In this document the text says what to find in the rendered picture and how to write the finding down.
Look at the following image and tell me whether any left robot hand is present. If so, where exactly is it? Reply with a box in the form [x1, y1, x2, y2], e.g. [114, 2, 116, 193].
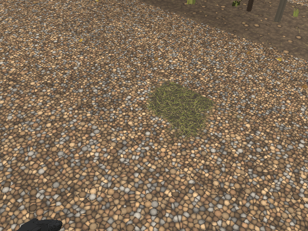
[16, 218, 63, 231]

